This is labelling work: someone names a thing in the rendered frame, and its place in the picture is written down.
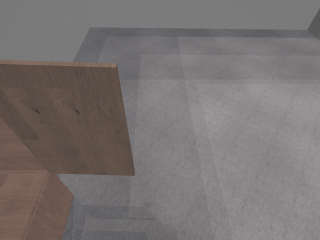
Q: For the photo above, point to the cupboard door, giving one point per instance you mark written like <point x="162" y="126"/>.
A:
<point x="70" y="115"/>

